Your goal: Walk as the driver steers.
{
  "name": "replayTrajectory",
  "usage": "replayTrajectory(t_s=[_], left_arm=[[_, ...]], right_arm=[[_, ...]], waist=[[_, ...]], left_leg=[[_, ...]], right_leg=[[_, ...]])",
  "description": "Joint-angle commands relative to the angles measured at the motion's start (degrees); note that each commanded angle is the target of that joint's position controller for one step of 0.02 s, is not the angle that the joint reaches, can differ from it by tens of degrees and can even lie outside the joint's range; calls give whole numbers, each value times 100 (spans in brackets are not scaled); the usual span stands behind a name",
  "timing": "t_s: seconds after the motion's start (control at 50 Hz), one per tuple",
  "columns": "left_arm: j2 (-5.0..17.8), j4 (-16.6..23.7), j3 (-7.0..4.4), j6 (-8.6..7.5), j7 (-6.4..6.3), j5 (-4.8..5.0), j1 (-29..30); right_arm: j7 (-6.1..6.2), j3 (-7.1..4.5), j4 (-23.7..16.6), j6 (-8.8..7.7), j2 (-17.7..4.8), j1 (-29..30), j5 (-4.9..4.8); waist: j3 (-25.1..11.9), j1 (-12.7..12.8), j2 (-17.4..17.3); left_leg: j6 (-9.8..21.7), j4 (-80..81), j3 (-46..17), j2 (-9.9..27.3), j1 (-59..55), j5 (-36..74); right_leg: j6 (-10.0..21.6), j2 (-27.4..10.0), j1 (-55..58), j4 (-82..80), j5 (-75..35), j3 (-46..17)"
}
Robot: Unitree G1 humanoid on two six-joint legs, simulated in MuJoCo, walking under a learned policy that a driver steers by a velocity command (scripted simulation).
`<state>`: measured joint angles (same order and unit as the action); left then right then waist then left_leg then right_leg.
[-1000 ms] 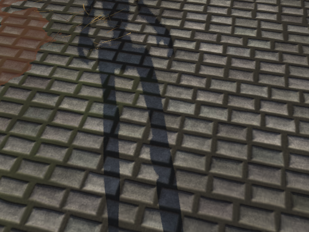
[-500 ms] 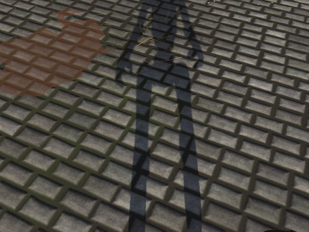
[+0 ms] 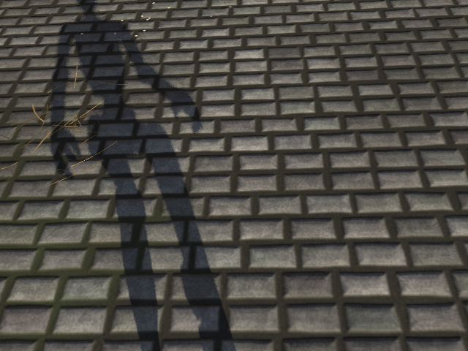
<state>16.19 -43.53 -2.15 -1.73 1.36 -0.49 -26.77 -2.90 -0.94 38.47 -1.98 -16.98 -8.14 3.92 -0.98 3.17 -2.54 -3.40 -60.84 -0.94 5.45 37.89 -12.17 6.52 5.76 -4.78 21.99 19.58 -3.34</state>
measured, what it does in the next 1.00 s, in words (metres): walks ahead: left foot, then right foot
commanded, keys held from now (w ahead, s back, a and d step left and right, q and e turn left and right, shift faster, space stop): w+e+shift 0.10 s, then w+q+shift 0.06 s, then shift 0.84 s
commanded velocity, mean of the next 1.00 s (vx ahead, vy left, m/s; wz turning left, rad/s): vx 0.37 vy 0.00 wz -0.26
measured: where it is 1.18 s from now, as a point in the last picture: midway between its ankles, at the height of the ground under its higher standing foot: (284, 329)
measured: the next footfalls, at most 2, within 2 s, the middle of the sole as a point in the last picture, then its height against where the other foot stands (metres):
left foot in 0.22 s outside the picture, level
right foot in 0.64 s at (330, 316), level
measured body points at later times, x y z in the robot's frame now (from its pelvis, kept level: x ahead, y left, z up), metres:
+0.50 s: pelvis +0.37 +0.00 +0.01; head +0.43 -0.01 +0.45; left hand +0.66 +0.18 -0.07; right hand +0.33 -0.28 -0.12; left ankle +0.37 +0.09 -0.74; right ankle +0.47 -0.16 -0.69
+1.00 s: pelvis +0.52 -0.04 -0.01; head +0.53 -0.03 +0.44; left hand +0.70 +0.18 -0.13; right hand +0.56 -0.32 -0.13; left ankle +0.56 +0.09 -0.74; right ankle +0.57 -0.16 -0.74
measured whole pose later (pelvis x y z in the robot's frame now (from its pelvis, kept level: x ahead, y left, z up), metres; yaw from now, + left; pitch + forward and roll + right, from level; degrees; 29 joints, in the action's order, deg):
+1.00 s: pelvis +0.52 -0.04 -0.01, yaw -13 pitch -1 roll -1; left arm 13.6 -47.7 -1.0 -0.1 -0.3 -1.2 -8.5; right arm 1.8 -1.1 50.9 1.1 -14.9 -11.4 1.3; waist 1.6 0.5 0.5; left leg -1.8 -33.2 -1.8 2.1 15.2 -17.1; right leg 0.9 2.5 -19.2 29.1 9.1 -1.2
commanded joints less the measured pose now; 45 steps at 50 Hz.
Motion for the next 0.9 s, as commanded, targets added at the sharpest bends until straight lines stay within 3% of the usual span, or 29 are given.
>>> replayTrajectory(t_s=[0.02,0.08,0.12,0.16,0.18,0.2,0.22,0.24,0.26,0.28,0.3,0.32,0.34,0.38,0.44,0.48,0.52,0.58,0.62,0.64,0.66,0.68,0.7,0.72,0.74,0.78,0.82,0.88,0.9], left_arm=[[1160,278,-346,-200,-44,25,100],[1239,135,-395,-247,-90,67,-11],[1260,29,-391,-294,-134,117,81],[1376,-129,-380,-358,-134,99,116],[1472,-226,-402,-339,-130,-3,54],[1459,-278,-401,-304,-142,-71,232],[994,-263,-299,-321,-173,-111,203],[22,-73,-97,-298,-121,205,-812],[582,-238,-114,-282,-165,-19,-604],[591,-13,-99,-294,-172,276,61],[749,157,-81,-275,-184,267,677],[837,266,-132,-257,-189,200,1175],[789,362,-137,-244,-177,203,1249],[525,413,-60,-171,-166,142,1178],[246,599,95,-169,-114,39,1462],[172,667,161,-211,-32,31,1894],[310,717,126,-231,25,20,2188],[551,764,19,-257,32,-43,2338],[711,574,-96,-281,-12,-112,1899],[1051,545,-191,-276,-74,-148,1622],[1059,592,-131,-195,-141,-322,1430],[498,513,9,-128,-107,-231,1281],[347,488,59,-93,-44,-43,1535],[326,484,56,-71,-7,24,1836],[373,486,45,-55,7,27,2136],[624,496,-55,25,-21,-81,2575],[580,439,-75,62,-76,-128,2613],[471,264,-53,66,-154,-45,2556],[389,180,-23,68,-165,-23,2446]], right_arm=[[-9,-92,-627,-17,-554,1014,-107],[-34,12,-865,-66,-414,1592,-191],[-12,10,-884,-101,-468,1536,-219],[77,-81,-596,-130,-649,791,-183],[180,-185,-359,-145,-847,-22,-196],[293,-266,-48,-158,-953,-1193,-214],[402,-360,163,-214,-1218,-2205,-98],[376,-512,268,-267,-1884,-2169,93],[250,-469,199,-233,-1449,-1743,-138],[264,-311,-53,-413,-701,-1038,-454],[213,-270,32,-482,-525,-743,-477],[174,-261,124,-520,-456,-651,-443],[166,-236,238,-595,-416,-688,-360],[132,-197,439,-688,-325,-794,-366],[232,-258,524,-624,-693,-315,-459],[306,-299,579,-532,-854,-412,-486],[331,-332,682,-479,-984,-652,-502],[343,-340,819,-372,-999,-691,-525],[344,-303,881,-292,-892,-722,-519],[343,-257,851,-300,-797,-890,-414],[309,-87,892,-305,-357,-1588,-319],[246,-50,1039,-214,-359,-1786,-388],[218,-151,1004,-117,-735,-1534,-466],[259,-183,946,-11,-735,-1198,-488],[333,-197,923,114,-671,-1018,-470],[459,-198,935,335,-565,-966,-426],[519,-163,1028,392,-393,-1043,-381],[500,-146,1107,367,-282,-953,-339],[483,-142,1104,353,-271,-882,-281]], waist=[[832,-36,403],[760,142,691],[615,54,749],[119,-221,767],[-306,-553,825],[-719,-1199,804],[-1221,-1526,508],[-1972,-676,-1939],[-1936,-706,-1053],[-1136,-701,-932],[-681,-660,-195],[-308,-612,190],[-147,-445,47],[-96,-265,2],[108,-73,-78],[-113,-280,-183],[-265,-416,-116],[-211,-351,-90],[-344,-117,12],[-655,-64,426],[-1452,-263,1332],[-2117,-176,1538],[-1706,-201,1081],[-1243,-275,754],[-847,-388,548],[-472,-599,831],[-552,-594,996],[-606,-613,911],[-541,-614,849]], left_leg=[[-130,1028,191,-204,752,565],[-43,2188,257,-407,75,1126],[169,2718,269,-454,-589,1534],[480,2871,530,-794,-1735,1270],[615,2735,585,-1029,-2515,740],[714,2969,613,-916,-3580,747],[802,2776,-306,3,-4853,-98],[1736,3585,-3818,1948,-6102,393],[1812,4077,-4665,1724,-5661,927],[1809,4170,-3346,1448,-5141,1442],[1699,4135,-2510,1211,-4435,2309],[1627,4161,-1864,961,-3931,3170],[1600,4275,-1538,914,-3616,3849],[1610,4519,-1182,806,-3429,4416],[1675,4804,-379,553,-2640,4910],[1485,4827,61,200,-2557,4563],[1384,4745,-23,298,-2855,4009],[1208,4222,-147,482,-3213,3539],[975,3328,-42,200,-3158,3514],[690,2464,164,-147,-2755,2750],[300,876,203,-615,-1599,-111],[99,12,-321,-671,-1328,-2634],[35,-210,-560,-467,-1112,-2805],[-20,-180,-492,-337,-944,-2709],[-80,123,-434,-225,-1000,-2502],[-184,909,-215,-236,-1792,-1930],[-170,1491,-89,-310,-2336,-1321],[23,2620,33,-381,-3018,-108],[122,2982,58,-409,-3239,126]], right_leg=[[953,-1064,-205,-1475,-818,-1655],[814,-1055,-203,-1390,-2059,-1648],[678,-1257,9,-1439,-3005,-1608],[391,-1272,525,-878,-5234,-1240],[238,-1230,709,204,-6486,-1152],[77,-1064,422,1688,-6590,-961],[-27,-752,-547,3491,-5108,-853],[-365,465,-2415,5852,604,-475],[-214,290,-2680,6140,688,-697],[-395,-158,-2792,6210,625,-920],[-436,-413,-2748,5984,434,-673],[-478,-549,-2778,5655,436,-553],[-480,-685,-2703,5384,332,-590],[-501,-775,-2649,4727,173,-498],[-724,-799,-2328,2940,-436,-81],[-782,-648,-1722,1803,-1661,226],[-735,-580,-1483,1240,-2441,147],[-463,-585,-1446,800,-2465,41],[-235,-431,-714,306,-2933,213],[9,-950,88,474,-5155,-226],[1059,-2296,1521,857,-7263,-1639],[1587,-2760,1751,761,-7421,-2326],[1385,-2501,1269,600,-6415,-2132],[1120,-2279,775,420,-5362,-1892],[934,-2160,88,165,-4351,-1739],[660,-1802,-1202,-324,-2812,-1374],[606,-1600,-1521,-453,-2194,-1091],[409,-1433,-1721,-428,-807,-877],[212,-1295,-1856,-435,-24,-821]])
